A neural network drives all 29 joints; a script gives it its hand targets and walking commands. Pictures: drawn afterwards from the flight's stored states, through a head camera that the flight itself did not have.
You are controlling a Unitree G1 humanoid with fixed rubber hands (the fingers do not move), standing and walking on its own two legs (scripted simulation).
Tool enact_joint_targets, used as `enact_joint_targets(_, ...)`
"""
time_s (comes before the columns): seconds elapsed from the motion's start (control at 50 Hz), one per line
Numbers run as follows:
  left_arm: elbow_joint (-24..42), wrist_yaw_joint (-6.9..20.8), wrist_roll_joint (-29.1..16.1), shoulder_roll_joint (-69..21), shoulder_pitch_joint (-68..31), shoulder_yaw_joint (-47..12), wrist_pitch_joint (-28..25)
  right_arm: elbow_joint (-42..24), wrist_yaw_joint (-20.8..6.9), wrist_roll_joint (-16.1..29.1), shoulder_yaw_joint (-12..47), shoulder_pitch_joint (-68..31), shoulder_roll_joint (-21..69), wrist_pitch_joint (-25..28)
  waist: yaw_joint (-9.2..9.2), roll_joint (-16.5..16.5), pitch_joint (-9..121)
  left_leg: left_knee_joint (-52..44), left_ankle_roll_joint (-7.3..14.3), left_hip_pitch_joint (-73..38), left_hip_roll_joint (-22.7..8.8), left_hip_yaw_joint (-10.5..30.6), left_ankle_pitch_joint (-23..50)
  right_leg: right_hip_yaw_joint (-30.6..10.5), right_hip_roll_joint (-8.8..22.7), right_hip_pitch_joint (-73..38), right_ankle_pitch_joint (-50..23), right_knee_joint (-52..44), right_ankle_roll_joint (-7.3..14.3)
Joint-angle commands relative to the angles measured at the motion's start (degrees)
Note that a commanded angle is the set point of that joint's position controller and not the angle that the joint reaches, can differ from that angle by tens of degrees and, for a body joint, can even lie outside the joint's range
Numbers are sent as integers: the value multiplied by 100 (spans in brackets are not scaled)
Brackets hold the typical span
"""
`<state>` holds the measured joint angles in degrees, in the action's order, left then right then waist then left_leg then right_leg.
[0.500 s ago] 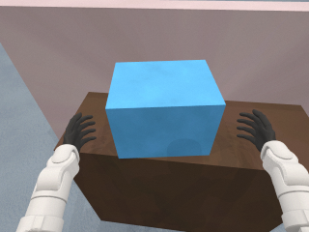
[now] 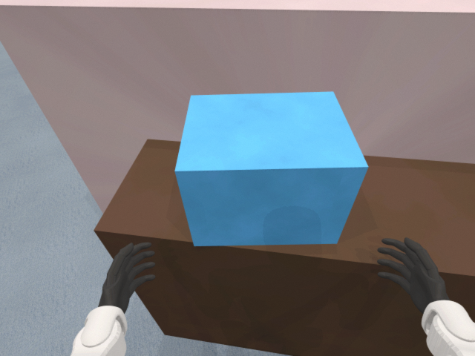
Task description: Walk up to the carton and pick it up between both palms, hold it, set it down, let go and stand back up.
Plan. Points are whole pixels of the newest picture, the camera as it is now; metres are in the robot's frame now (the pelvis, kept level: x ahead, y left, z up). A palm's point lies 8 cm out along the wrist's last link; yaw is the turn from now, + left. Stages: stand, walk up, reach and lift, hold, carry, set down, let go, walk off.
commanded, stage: set down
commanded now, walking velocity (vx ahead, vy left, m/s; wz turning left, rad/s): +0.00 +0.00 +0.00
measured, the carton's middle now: (263, 169) +0.46 -0.03 +0.06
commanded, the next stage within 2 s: none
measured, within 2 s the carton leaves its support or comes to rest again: neither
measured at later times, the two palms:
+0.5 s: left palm (110, 330) +0.17 +0.22 +0.01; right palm (423, 325) +0.18 -0.25 +0.01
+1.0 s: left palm (109, 352) +0.15 +0.22 -0.02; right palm (413, 350) +0.15 -0.24 -0.02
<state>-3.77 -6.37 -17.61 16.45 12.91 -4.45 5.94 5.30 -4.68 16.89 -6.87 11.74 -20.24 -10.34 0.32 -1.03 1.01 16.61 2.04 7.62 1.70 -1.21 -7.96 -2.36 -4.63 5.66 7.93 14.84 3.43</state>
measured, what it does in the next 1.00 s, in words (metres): stands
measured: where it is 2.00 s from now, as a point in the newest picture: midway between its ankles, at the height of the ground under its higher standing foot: outside the picture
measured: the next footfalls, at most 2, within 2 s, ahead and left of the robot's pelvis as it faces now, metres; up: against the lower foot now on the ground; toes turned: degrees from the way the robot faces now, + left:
none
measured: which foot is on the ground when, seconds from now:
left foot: down 0.00-1.00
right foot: down 0.00-1.00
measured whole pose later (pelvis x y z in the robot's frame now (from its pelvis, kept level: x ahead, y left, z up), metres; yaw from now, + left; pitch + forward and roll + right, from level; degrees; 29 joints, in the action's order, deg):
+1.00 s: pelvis +0.01 -0.01 +0.00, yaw -1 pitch -1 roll +0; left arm 1.7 -2.0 -12.2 16.9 24.1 -0.1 24.4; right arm 0.0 -2.4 9.8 -2.8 25.9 -12.2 -20.4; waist 2.6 0.6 1.0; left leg 17.9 0.7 7.4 0.4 -2.1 -9.7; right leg -2.7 -5.7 5.8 9.3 16.2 4.5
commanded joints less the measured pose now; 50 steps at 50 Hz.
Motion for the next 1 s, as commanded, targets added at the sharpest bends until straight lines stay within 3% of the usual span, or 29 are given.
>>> enact_joint_targets(0.0,1651,97,191,849,-876,591,-343,-1553,90,15,-514,-984,-1128,372,64,233,1363,-123,-263,-535,-488,394,1036,-469,647,-376,-1653,-182,-133)
enact_joint_targets(0.02,1574,126,320,587,-675,548,-317,-1524,122,92,-359,-702,-947,363,45,430,959,-167,-258,-442,-499,445,948,-514,670,-416,-1572,-233,-136)
enact_joint_targets(0.06,1832,112,282,618,-527,565,-201,-1684,143,55,-428,-719,-972,338,74,275,665,-280,-281,-455,-531,391,835,-385,610,-303,-1265,-289,-123)
enact_joint_targets(0.08,1555,169,357,446,-88,499,-107,-1496,155,45,-285,-54,-840,287,-40,293,570,-320,-275,-562,-533,379,810,-456,668,-349,-1239,-389,-131)
enact_joint_targets(0.1,1829,176,316,570,6,581,-39,-1696,168,47,-417,-149,-1025,293,45,230,639,-360,-284,-602,-537,370,879,-413,628,-377,-1287,-413,-111)
enact_joint_targets(0.12,2063,173,334,669,-15,673,-19,-2035,182,25,-412,-83,-1041,362,13,345,754,-313,-298,-542,-513,367,964,-384,586,-474,-1354,-393,-117)
enact_joint_targets(0.14,1897,222,389,510,65,605,35,-1822,205,66,-339,-21,-851,342,8,355,612,-312,-309,-547,-521,369,953,-469,638,-421,-1322,-446,-131)
enact_joint_targets(0.16,2316,181,345,707,-166,711,36,-2105,180,190,-292,-87,-883,347,153,157,607,-354,-356,-619,-522,343,955,-382,539,-391,-1166,-406,-109)
enact_joint_targets(0.18,2165,167,408,598,-36,620,98,-1984,187,149,-339,-66,-944,319,41,74,549,-255,-402,-685,-522,329,1013,-426,545,-245,-1112,-382,-81)
enact_joint_targets(0.22,1931,189,376,466,245,545,294,-1836,188,103,-291,178,-753,134,55,-13,352,-277,-385,-644,-525,358,927,-459,614,-189,-1044,-480,-3)
enact_joint_targets(0.28,1912,202,154,569,113,574,572,-2186,218,35,-302,47,-775,-126,4,193,22,-344,-365,-364,-585,350,322,-400,605,-36,-454,-503,-47)
enact_joint_targets(0.34,2191,120,187,718,171,716,598,-2288,103,-41,-256,258,-782,-159,148,184,71,-337,-359,-427,-568,275,322,-407,618,152,-296,-417,-87)
enact_joint_targets(0.38,1835,163,316,408,765,629,534,-1889,62,-100,-113,917,-546,-71,128,99,-25,-349,-345,-523,-605,277,494,-514,729,119,-437,-492,-66)
enact_joint_targets(0.42,2175,176,333,671,541,703,384,-2237,94,-130,-227,719,-672,54,203,94,335,-193,-364,-730,-514,225,969,-461,639,76,-879,-432,-81)
enact_joint_targets(0.44,1894,181,381,617,701,661,352,-2220,121,-262,-224,827,-577,64,125,211,247,-146,-340,-687,-512,191,975,-547,657,28,-952,-429,-139)
enact_joint_targets(0.52,1898,203,255,774,500,768,440,-2322,195,-361,-88,830,-389,-72,210,380,352,-99,-216,-489,-482,122,715,-574,732,-118,-832,-329,-209)
enact_joint_targets(0.54,1877,200,249,847,365,720,523,-2356,227,-443,-100,669,-307,-140,140,382,357,-110,-220,-388,-465,116,612,-540,755,-47,-755,-361,-235)
enact_joint_targets(0.6,1744,195,218,900,362,704,803,-2100,242,-472,-63,713,-194,-371,100,363,109,-193,-217,-249,-472,97,177,-487,806,221,-132,-408,-260)
enact_joint_targets(0.66,1630,269,374,910,482,749,1161,-1840,237,-408,46,936,12,-618,182,109,20,-107,-221,-398,-457,36,347,-585,928,372,-249,-447,-259)
enact_joint_targets(0.72,1844,301,410,866,612,903,1314,-1959,258,-436,81,1119,9,-645,270,143,-2,-16,-231,-272,-451,83,633,-612,825,283,-560,-294,-231)
enact_joint_targets(0.8,1876,372,519,864,721,892,1264,-1994,252,-592,-72,1182,-59,-567,196,49,245,1,-297,-407,-461,128,1039,-534,677,203,-1036,-220,-215)
enact_joint_targets(0.88,1657,432,534,755,687,791,1436,-1765,257,-697,97,1191,101,-637,161,0,371,66,-339,-380,-511,91,1015,-501,727,227,-864,-224,-236)
enact_joint_targets(0.92,1595,447,574,846,726,841,1550,-1741,249,-682,83,1120,199,-717,222,109,274,65,-282,-284,-482,26,784,-584,768,285,-716,-231,-262)
enact_joint_targets(0.98,1568,396,616,856,497,858,1771,-1515,216,-757,26,920,149,-848,304,13,-9,-26,-332,-129,-517,49,514,-451,703,318,-365,-189,-198)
